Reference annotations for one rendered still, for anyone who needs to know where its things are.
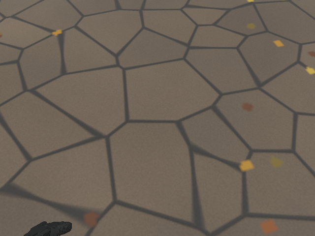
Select left robot hand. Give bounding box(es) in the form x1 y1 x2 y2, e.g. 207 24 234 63
24 221 72 236

